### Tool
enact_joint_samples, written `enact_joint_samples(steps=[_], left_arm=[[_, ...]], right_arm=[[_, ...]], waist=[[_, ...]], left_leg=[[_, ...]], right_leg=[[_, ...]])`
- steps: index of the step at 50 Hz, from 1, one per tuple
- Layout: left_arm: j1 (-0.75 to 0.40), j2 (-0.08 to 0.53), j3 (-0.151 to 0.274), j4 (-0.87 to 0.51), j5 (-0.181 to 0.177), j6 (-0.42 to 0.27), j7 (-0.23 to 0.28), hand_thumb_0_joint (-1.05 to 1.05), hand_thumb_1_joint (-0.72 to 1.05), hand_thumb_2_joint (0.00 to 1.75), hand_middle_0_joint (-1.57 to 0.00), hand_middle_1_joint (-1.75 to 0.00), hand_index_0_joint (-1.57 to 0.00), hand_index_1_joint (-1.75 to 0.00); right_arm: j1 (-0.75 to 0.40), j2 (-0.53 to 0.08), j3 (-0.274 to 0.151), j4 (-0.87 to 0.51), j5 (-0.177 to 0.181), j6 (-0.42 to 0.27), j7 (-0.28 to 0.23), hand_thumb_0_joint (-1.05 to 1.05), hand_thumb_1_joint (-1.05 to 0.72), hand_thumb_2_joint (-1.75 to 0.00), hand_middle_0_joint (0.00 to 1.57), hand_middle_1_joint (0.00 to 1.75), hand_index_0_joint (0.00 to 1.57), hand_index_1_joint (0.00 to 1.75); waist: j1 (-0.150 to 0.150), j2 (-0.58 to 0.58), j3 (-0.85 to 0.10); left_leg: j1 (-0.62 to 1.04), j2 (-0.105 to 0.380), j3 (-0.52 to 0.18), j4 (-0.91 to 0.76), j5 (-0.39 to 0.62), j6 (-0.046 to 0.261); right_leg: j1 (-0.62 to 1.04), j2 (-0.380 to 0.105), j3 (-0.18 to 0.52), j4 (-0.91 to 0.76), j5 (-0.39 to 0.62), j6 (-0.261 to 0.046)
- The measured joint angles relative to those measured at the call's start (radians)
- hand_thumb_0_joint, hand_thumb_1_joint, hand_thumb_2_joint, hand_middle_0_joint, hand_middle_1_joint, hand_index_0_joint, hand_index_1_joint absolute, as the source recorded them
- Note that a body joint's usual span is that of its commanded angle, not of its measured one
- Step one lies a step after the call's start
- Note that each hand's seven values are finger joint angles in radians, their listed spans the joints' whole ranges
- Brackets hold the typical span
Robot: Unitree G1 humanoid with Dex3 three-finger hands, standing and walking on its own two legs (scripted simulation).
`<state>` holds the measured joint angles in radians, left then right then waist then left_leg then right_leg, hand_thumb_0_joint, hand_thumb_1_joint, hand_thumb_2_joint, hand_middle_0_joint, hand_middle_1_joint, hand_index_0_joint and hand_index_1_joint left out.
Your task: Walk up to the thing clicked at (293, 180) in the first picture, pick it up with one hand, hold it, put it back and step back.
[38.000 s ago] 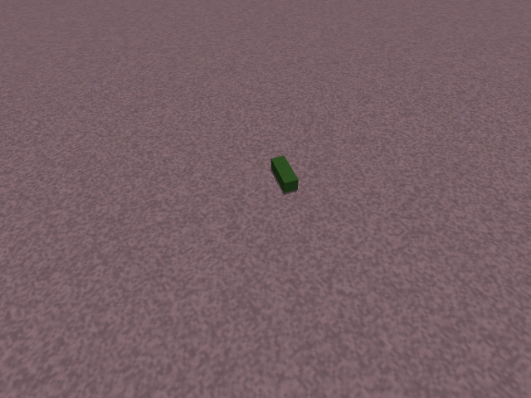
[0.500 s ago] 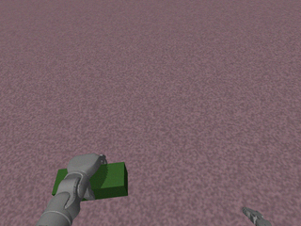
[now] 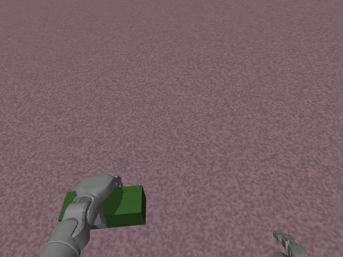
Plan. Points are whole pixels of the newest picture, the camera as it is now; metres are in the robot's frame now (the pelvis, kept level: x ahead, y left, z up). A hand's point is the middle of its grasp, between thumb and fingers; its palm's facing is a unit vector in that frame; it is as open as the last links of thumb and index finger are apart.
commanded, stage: hold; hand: left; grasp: from above
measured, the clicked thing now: (106, 208) +0.28 +0.22 -0.08
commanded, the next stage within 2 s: crouch in 0.36 s
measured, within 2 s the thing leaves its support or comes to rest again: neither
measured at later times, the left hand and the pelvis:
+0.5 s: hand (102, 203) +0.28 +0.22 -0.04, palm faces -0.46 -0.07 -0.89, open 10.6 cm; pelvis +0.00 +0.00 +0.00, yaw +0 degrees
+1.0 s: hand (112, 221) +0.28 +0.23 -0.17, palm faces -0.47 +0.00 -0.88, open 10.6 cm; pelvis -0.01 +0.00 -0.06, yaw +1 degrees
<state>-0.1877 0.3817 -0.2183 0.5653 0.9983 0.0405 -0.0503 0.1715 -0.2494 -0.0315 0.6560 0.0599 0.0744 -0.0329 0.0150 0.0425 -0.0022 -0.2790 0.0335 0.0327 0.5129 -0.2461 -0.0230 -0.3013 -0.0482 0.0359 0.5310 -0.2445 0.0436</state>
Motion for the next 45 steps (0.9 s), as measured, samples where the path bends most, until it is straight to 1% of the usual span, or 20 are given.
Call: enact_joint_samples(steps=[7,9,13,16,25,30,34,39,42,45], left_arm=[[-0.002,-0.002,0.009,0.014,0.004,-0.006,0.012,-0.01,-0.13,0.58,-0.69,-0.61,-0.71,-0.56],[-0.006,0.000,0.004,0.018,0.006,-0.005,0.011,-0.01,-0.13,0.58,-0.69,-0.61,-0.71,-0.56],[-0.010,0.000,0.003,0.020,0.001,-0.008,0.017,-0.01,-0.13,0.58,-0.69,-0.61,-0.71,-0.56],[-0.004,-0.005,0.010,0.016,0.001,-0.007,0.025,-0.01,-0.13,0.58,-0.69,-0.61,-0.71,-0.56],[-0.005,-0.004,0.007,0.015,0.006,-0.007,0.019,-0.01,-0.13,0.58,-0.69,-0.61,-0.71,-0.56],[0.000,-0.011,0.012,0.028,0.013,-0.009,0.040,-0.01,-0.12,0.57,-0.68,-0.62,-0.70,-0.56],[0.002,-0.019,0.017,0.070,0.031,-0.023,0.079,-0.01,-0.11,0.57,-0.68,-0.62,-0.70,-0.56],[-0.026,-0.034,0.018,0.183,0.067,-0.044,0.172,-0.01,-0.11,0.57,-0.68,-0.62,-0.70,-0.56],[-0.062,-0.042,0.018,0.269,0.089,-0.052,0.227,-0.01,-0.11,0.57,-0.68,-0.61,-0.70,-0.56],[-0.105,-0.047,0.029,0.350,0.119,-0.065,0.282,-0.01,-0.11,0.57,-0.68,-0.61,-0.70,-0.56]], right_arm=[[0.002,0.001,-0.001,0.006,-0.001,0.001,0.000,0.01,-0.90,-0.90,0.20,0.29,0.20,0.30],[0.004,0.001,-0.002,0.008,-0.001,0.001,0.000,0.01,-0.90,-0.90,0.20,0.29,0.20,0.30],[0.009,-0.001,-0.003,0.013,-0.002,0.001,-0.001,0.01,-0.90,-0.90,0.20,0.29,0.20,0.30],[0.010,-0.002,-0.005,0.013,-0.001,0.002,-0.002,0.01,-0.90,-0.90,0.20,0.29,0.20,0.30],[0.009,-0.002,-0.009,0.017,-0.001,0.004,-0.003,0.01,-0.90,-0.90,0.20,0.29,0.20,0.30],[0.007,0.000,-0.009,0.016,-0.001,0.007,0.000,0.01,-0.90,-0.90,0.20,0.29,0.20,0.30],[0.004,0.003,-0.010,0.013,-0.005,0.007,0.005,0.01,-0.89,-0.90,0.20,0.29,0.20,0.30],[0.003,0.004,-0.015,0.021,-0.019,0.008,0.018,0.00,-0.89,-0.90,0.20,0.29,0.20,0.30],[0.007,0.002,-0.023,0.036,-0.030,0.002,0.027,0.00,-0.89,-0.90,0.20,0.29,0.20,0.30],[0.017,-0.003,-0.034,0.049,-0.042,-0.007,0.036,0.00,-0.89,-0.90,0.20,0.29,0.20,0.30]], waist=[[0.000,0.000,0.005],[0.000,0.000,0.007],[-0.001,0.001,0.008],[-0.002,0.001,0.007],[-0.002,0.000,0.008],[-0.004,-0.002,0.004],[-0.011,-0.009,0.004],[-0.019,-0.023,0.000],[-0.026,-0.031,-0.013],[-0.036,-0.039,-0.039]], left_leg=[[0.004,0.000,0.002,-0.007,0.004,0.000],[0.004,0.000,0.001,-0.007,0.004,0.000],[0.005,0.000,0.000,-0.010,0.006,0.000],[0.007,0.000,0.002,-0.014,0.006,0.001],[0.010,0.000,0.002,-0.016,0.005,0.002],[0.010,-0.001,0.002,-0.016,0.003,0.002],[-0.008,-0.002,-0.002,-0.003,-0.001,0.002],[-0.077,-0.003,-0.010,0.049,-0.018,0.000],[-0.157,-0.001,-0.019,0.116,-0.040,-0.001],[-0.280,0.001,-0.027,0.223,-0.080,-0.002]], right_leg=[[0.003,0.000,0.002,-0.007,0.005,0.000],[0.004,0.000,0.001,-0.008,0.005,0.000],[0.007,0.000,0.000,-0.014,0.007,0.001],[0.007,0.000,0.001,-0.016,0.008,0.001],[0.011,0.000,0.002,-0.020,0.008,0.002],[0.011,-0.001,0.001,-0.020,0.006,0.002],[-0.005,-0.002,-0.001,-0.007,0.000,0.002],[-0.070,-0.003,-0.007,0.043,-0.018,0.001],[-0.144,-0.001,-0.012,0.102,-0.039,0.000],[-0.261,0.001,-0.015,0.202,-0.076,0.000]])
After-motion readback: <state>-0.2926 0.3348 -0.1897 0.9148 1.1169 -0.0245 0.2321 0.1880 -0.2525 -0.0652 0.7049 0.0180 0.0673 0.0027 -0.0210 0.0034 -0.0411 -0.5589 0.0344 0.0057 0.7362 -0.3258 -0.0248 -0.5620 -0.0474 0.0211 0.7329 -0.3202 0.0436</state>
